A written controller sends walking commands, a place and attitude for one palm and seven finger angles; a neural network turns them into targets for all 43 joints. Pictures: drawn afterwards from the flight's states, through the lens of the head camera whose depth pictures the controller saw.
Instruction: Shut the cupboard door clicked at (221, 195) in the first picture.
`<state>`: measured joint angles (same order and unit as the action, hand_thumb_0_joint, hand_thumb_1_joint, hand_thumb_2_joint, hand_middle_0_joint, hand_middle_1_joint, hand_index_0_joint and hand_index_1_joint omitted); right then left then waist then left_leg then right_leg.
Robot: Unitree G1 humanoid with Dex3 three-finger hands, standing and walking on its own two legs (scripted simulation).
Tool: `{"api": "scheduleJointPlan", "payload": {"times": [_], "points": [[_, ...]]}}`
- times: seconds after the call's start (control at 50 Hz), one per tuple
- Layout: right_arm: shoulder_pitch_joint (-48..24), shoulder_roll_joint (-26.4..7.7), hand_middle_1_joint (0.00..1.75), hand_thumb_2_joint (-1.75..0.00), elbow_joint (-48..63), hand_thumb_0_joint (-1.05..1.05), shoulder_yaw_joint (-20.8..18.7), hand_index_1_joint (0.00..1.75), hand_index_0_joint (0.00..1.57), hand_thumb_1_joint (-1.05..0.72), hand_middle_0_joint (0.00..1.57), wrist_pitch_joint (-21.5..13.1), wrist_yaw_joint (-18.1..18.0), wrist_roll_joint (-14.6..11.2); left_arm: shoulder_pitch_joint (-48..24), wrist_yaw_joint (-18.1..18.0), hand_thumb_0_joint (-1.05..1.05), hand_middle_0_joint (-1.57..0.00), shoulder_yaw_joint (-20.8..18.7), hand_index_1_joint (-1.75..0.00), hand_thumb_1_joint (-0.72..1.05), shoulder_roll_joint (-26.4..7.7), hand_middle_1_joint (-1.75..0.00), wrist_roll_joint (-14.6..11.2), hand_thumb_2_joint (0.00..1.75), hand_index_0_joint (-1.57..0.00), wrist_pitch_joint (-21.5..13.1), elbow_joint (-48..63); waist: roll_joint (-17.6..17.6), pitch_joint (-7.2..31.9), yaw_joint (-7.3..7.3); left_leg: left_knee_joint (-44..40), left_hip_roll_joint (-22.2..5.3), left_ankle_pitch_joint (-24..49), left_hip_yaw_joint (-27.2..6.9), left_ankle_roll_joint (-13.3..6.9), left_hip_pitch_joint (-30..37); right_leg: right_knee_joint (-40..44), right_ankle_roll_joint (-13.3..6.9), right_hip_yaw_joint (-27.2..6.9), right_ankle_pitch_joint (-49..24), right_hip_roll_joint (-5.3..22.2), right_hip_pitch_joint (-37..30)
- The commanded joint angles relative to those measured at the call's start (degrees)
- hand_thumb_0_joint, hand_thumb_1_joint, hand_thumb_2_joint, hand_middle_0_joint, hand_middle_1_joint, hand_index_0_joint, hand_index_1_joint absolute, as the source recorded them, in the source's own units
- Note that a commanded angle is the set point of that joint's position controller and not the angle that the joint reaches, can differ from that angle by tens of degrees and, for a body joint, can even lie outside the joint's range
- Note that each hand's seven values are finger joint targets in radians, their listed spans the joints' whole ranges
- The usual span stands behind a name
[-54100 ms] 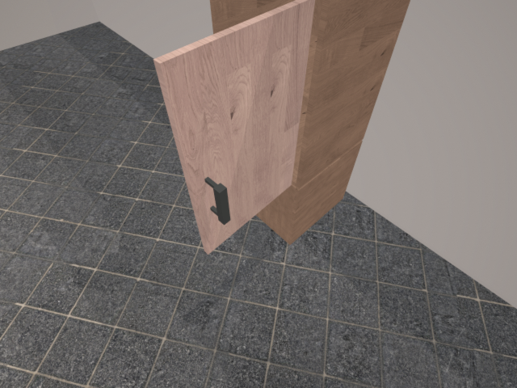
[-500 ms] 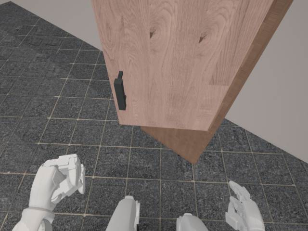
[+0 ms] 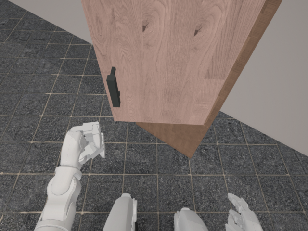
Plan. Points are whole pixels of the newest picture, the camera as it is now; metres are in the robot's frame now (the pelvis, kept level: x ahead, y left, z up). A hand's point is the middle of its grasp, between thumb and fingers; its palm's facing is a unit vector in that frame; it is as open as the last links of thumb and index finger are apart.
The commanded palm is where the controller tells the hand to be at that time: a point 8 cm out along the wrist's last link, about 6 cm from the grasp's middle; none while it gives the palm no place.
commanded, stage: bring the fist close to the handle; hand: left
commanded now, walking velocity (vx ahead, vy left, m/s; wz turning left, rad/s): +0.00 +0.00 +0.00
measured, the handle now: (115, 87) +0.52 +0.15 +0.02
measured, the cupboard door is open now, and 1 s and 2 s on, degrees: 33 33 17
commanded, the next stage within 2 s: push the door shut along its arc in 0.86 s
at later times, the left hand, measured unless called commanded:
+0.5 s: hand (122, 114) +0.42 +0.11 +0.03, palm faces -0.02 -1.00 -0.04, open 3.1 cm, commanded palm +0.39 +0.16 +0.02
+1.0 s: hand (121, 116) +0.41 +0.11 +0.03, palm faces -0.02 -1.00 -0.02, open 3.1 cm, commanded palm +0.39 +0.16 +0.02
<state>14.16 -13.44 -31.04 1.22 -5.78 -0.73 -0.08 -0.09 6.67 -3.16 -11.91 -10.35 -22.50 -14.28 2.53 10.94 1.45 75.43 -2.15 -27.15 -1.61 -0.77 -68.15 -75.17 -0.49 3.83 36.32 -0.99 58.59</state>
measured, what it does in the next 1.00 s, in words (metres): stands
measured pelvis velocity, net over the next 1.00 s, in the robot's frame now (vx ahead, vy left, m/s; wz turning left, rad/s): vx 0.00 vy -0.01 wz -0.01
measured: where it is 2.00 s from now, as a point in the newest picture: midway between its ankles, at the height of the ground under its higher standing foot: outside the picture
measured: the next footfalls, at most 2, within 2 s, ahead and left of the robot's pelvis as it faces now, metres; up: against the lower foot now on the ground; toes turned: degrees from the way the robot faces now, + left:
none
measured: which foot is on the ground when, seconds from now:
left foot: down 0.00-1.00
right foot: down 0.00-1.00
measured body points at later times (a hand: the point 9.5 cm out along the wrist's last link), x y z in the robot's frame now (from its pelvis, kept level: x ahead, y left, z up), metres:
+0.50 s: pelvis +0.00 -0.01 -0.01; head +0.11 -0.01 +0.43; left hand +0.41 +0.17 +0.03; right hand +0.11 -0.27 -0.13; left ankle +0.08 +0.11 -0.61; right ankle +0.00 -0.12 -0.61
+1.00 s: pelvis +0.00 -0.01 -0.01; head +0.11 -0.01 +0.43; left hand +0.40 +0.17 +0.03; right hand +0.11 -0.27 -0.13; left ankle +0.08 +0.11 -0.61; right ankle +0.00 -0.12 -0.61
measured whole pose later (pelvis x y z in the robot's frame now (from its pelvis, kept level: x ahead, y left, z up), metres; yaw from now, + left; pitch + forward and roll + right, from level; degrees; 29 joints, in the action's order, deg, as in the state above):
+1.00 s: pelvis +0.00 -0.01 -0.01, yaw -1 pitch +23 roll -1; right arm 14.3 -14.0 -35.6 -1.1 1.2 0.9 0.8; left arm -25.9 4.2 -8.2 -10.9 -7.5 -32.1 -44.7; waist 1.9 11.1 3.6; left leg 75.7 -2.7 -27.0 -0.4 0.2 -71.9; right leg -77.6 -1.4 2.5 36.8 -1.4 64.0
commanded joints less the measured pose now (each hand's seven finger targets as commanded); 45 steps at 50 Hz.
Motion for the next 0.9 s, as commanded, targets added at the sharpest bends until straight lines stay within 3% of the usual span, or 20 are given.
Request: {"api": "scheduleJointPlan", "payload": {"times": [0.0,0.04,0.08,0.18,0.24,0.26,0.34,0.36,0.44,0.5,0.54,0.58,0.62,0.66,0.76,0.78,0.88], "points": [[-0.8,-8.4,0.3,-0.9,6.5,0.0,-3.9,0.3,0.2,-0.9,0.2,-1.9,-0.4,0.2,-14.9,-1.2,0.0,-1.3,-1.0,-1.5,0.9,-3.3,-1.5,1.0,0.9,-1.3,-5.2,7.6,0.4,17.0,1.32,-10.6,0.6,5.9,-3.0,-0.4,23.3,11.9,-1.5,-0.8,-11.3,-0.9,1.7],[-0.6,-8.4,0.3,-0.9,6.0,0.0,-4.0,0.3,0.2,-0.9,0.2,-1.3,-0.2,0.3,-18.6,-2.0,0.0,-1.3,-0.5,-1.5,0.9,-2.7,-1.5,1.4,0.9,-1.3,-5.6,6.2,1.0,17.5,1.8,-10.4,0.6,6.2,-2.9,-0.3,23.9,11.9,-1.4,-0.9,-11.7,-0.7,2.3],[0.3,-8.7,0.3,-0.9,5.6,0.0,-4.1,0.3,0.2,-0.9,0.2,-0.6,-0.1,0.5,-19.5,-3.0,0.0,-1.3,-2.8,-1.5,0.9,-4.5,-1.5,1.8,0.9,-1.3,-5.8,3.2,-0.6,18.3,1.27,-10.3,0.7,7.1,-3.0,-0.3,23.3,11.7,-1.5,-1.0,-12.4,-1.0,1.3],[0.7,-8.6,0.3,-0.9,4.5,0.0,-4.3,0.3,0.2,-0.9,0.2,0.5,0.2,0.9,-28.3,-4.9,0.0,-1.3,-3.1,-1.5,0.9,-4.2,-1.5,2.9,0.9,-1.3,-7.7,-1.5,0.6,19.9,1.99,-9.2,0.9,7.6,-2.4,-0.4,23.3,11.3,-1.4,-1.5,-13.0,-0.9,2.1],[1.1,-8.4,0.3,-0.9,3.5,0.0,-4.4,0.3,0.2,-0.9,0.2,1.4,0.4,1.0,-31.3,-5.1,0.0,-1.3,-4.3,-1.5,0.9,-4.6,-1.5,3.0,0.9,-1.3,-8.4,-6.8,-1.2,20.2,2.26,-8.5,0.9,8.2,-1.5,-0.4,21.7,11.5,-1.1,-2.1,-14.3,-0.8,1.0],[1.1,-8.3,0.3,-0.9,3.2,0.0,-4.3,0.3,0.2,-0.9,0.2,1.6,0.5,1.0,-33.9,-5.0,0.0,-1.3,-3.3,-1.5,0.9,-3.9,-1.5,3.2,0.9,-1.3,-8.7,-8.0,-1.2,19.7,3.15,-8.1,1.0,7.7,-1.3,-0.6,21.0,11.7,-0.9,-2.4,-14.1,-0.8,1.4],[2.3,-8.5,0.3,-0.9,2.0,0.0,-4.6,0.3,0.2,-0.9,0.2,2.4,0.5,1.2,-38.8,-4.7,0.0,-1.3,-5.8,-1.5,0.9,-5.7,-1.5,3.4,0.9,-1.3,-10.0,-13.0,-1.3,22.2,3.13,-6.7,1.0,9.7,-1.0,-0.6,20.1,10.6,-0.8,-3.0,-17.0,-0.8,0.6],[2.4,-8.3,0.3,-0.9,1.8,0.0,-4.6,0.3,0.2,-0.9,0.2,2.5,0.6,1.3,-40.3,-4.5,0.0,-1.3,-4.4,-1.5,0.9,-4.3,-1.5,3.4,0.9,-1.3,-10.2,-14.0,0.0,22.2,3.65,-6.5,1.1,9.9,-0.8,-0.6,20.4,10.6,-0.8,-3.0,-17.2,-0.8,1.4],[4.0,-8.5,0.3,-0.9,0.4,0.0,-5.0,0.3,0.2,-0.9,0.2,3.2,0.8,1.5,-46.6,-4.6,0.0,-1.3,-5.0,-1.5,0.9,-4.4,-1.5,3.7,0.9,-1.3,-11.0,-18.8,-0.3,23.0,4.82,-5.6,1.0,10.7,-1.1,-0.7,20.3,10.1,-0.7,-3.0,-18.0,-0.9,3.0],[4.5,-8.7,0.3,-0.9,1.2,0.0,-5.3,0.3,0.2,-0.9,0.2,3.8,1.3,1.6,-41.9,-4.8,0.0,-1.3,-8.2,-1.5,0.9,-6.6,-1.5,3.5,0.9,-1.3,-11.4,-18.2,0.1,28.1,2.42,-5.9,1.1,15.0,-0.7,-0.5,22.0,9.0,-0.9,-3.1,-22.6,-1.0,-0.5],[4.6,-8.4,0.3,-0.9,1.7,0.0,-5.3,0.3,0.2,-0.9,0.2,4.6,1.8,1.4,-39.5,-4.5,0.0,-1.3,-7.8,-1.5,0.9,-5.9,-1.5,3.3,0.9,-1.3,-11.2,-18.1,-1.2,27.2,2.37,-6.3,1.2,15.1,-0.1,-0.6,21.0,9.6,-0.6,-3.3,-24.1,-1.0,-2.4],[5.0,-8.5,0.3,-0.9,2.0,0.0,-5.2,0.3,0.2,-0.9,0.2,5.1,1.7,1.3,-38.9,-4.5,0.0,-1.3,-10.0,-1.5,0.9,-8.5,-1.5,3.3,0.9,-1.3,-11.3,-17.6,-2.4,26.5,1.99,-6.2,1.4,14.4,0.2,-0.9,18.6,9.7,-0.5,-3.9,-24.8,-1.1,-4.4],[4.6,-8.1,0.3,-0.9,1.9,0.0,-5.1,0.3,0.2,-0.9,0.2,5.5,1.7,1.2,-40.2,-4.4,0.0,-1.3,-8.5,-1.5,0.9,-6.9,-1.5,3.4,0.9,-1.3,-11.7,-17.1,-3.7,24.5,2.9,-6.4,1.4,12.5,0.7,-1.0,17.1,10.5,0.0,-4.5,-24.0,-0.8,-4.6],[4.4,-8.2,0.3,-0.9,1.8,0.0,-5.3,0.3,0.2,-0.9,0.2,5.6,1.5,1.1,-40.0,-4.4,0.0,-1.3,-9.4,-1.5,0.9,-8.0,-1.5,3.2,0.9,-1.3,-12.5,-16.4,-4.1,23.6,2.87,-6.6,1.4,11.2,0.9,-1.1,16.6,11.3,0.0,-4.9,-22.7,-0.8,-4.8],[4.2,-8.3,0.3,-0.9,0.6,0.0,-5.3,0.3,0.2,-0.9,0.2,5.2,0.9,1.2,-44.0,-3.2,0.0,-1.3,-7.2,-1.5,0.9,-6.5,-1.5,3.1,0.9,-1.3,-14.3,-17.2,-3.0,22.1,4.34,-6.0,1.4,8.6,0.6,-1.2,17.0,11.8,0.0,-5.1,-18.9,-0.7,-1.7],[4.6,-8.3,0.3,-0.9,0.6,0.0,-5.3,0.3,0.2,-0.9,0.2,4.9,0.8,1.2,-45.3,-2.9,0.0,-1.3,-6.7,-1.5,0.9,-6.2,-1.5,2.9,0.9,-1.3,-14.7,-16.2,-0.5,22.7,4.31,-6.1,1.4,8.9,0.3,-1.1,18.5,11.3,-0.3,-4.5,-18.5,-0.9,-0.5],[4.3,-8.6,0.3,-0.9,0.6,0.0,-5.4,0.3,0.2,-0.9,0.2,4.9,1.0,1.0,-43.4,-2.3,0.0,-1.3,-6.1,-1.5,0.9,-5.1,-1.5,2.3,0.9,-1.3,-13.8,-18.5,0.0,23.2,3.9,-6.7,1.3,9.7,-0.3,-0.9,21.1,11.3,-0.6,-3.6,-17.9,-1.1,1.1]]}}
